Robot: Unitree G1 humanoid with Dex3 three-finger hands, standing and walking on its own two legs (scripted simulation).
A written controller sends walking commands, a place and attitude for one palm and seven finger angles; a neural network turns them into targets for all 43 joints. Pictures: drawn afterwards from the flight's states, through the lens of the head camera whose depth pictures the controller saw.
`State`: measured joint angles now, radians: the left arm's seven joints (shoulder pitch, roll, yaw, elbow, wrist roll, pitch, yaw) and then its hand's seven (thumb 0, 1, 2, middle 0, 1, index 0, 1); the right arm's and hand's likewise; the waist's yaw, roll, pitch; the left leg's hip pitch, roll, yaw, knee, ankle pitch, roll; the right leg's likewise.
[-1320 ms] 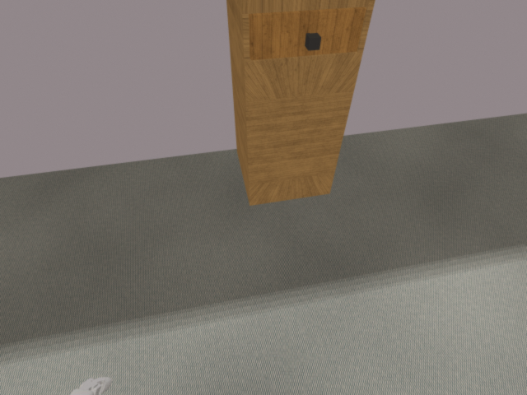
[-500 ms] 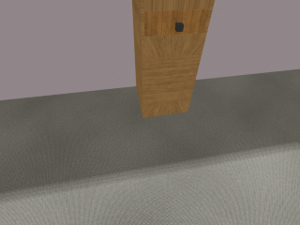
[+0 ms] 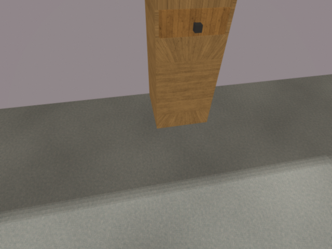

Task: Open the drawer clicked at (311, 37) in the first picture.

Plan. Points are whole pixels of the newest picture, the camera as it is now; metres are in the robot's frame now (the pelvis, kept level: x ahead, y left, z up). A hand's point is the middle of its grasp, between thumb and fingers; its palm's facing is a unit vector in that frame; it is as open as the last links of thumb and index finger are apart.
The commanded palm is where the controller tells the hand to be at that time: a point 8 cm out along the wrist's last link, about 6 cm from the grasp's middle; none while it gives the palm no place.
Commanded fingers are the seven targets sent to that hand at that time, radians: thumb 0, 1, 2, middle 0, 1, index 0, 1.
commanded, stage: look at it before walking up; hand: left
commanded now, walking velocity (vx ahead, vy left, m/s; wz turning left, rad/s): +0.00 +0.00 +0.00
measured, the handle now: (196, 26) +1.17 -0.09 +0.05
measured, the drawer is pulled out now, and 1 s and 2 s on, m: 0.00 0.00 0.00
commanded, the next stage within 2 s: walk to a spot facing it in 0.32 s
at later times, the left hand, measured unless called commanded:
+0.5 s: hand out of the picture +0.07 +0.24 -0.16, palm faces -0.03 -0.94 -0.33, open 7.4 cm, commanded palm none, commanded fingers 0.00 0.90 0.90 -0.20 -0.30 -0.20 -0.30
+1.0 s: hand out of the picture +0.05 +0.18 -0.18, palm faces -0.18 -0.96 -0.22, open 7.4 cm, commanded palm none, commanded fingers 0.00 0.90 0.90 -0.20 -0.30 -0.20 -0.30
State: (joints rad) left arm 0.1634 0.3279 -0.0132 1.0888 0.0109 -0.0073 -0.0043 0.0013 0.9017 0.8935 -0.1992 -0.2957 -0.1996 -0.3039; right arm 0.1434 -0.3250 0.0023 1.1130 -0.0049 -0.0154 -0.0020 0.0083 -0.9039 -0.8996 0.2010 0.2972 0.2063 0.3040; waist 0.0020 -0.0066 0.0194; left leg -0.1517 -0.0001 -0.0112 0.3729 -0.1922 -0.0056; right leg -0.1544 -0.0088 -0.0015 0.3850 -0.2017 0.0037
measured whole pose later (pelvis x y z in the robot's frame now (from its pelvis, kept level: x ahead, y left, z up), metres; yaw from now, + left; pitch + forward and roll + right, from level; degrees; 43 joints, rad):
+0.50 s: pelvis +0.00 +0.00 +0.00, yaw -1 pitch -2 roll +0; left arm 0.16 0.33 -0.01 1.08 0.01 0.00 0.00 0.00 0.90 0.89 -0.20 -0.30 -0.20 -0.30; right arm 0.13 -0.33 0.00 1.11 -0.01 -0.02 0.00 0.01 -0.90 -0.90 0.20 0.30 0.21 0.30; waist 0.01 0.00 0.02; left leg -0.13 0.00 0.00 0.35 -0.19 -0.01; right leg -0.14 0.00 0.01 0.37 -0.20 0.00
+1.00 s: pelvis -0.03 +0.00 -0.01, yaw -13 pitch +1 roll +1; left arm 0.25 0.21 0.04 0.92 0.03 0.05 0.00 0.00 0.90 0.89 -0.20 -0.30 -0.20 -0.30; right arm 0.14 -0.23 -0.06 0.95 0.00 0.04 -0.02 0.01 -0.91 -0.90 0.20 0.30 0.20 0.30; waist 0.03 -0.02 0.08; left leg -0.40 0.00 0.01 0.87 -0.46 -0.03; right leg -0.37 0.09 0.19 0.54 -0.18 -0.01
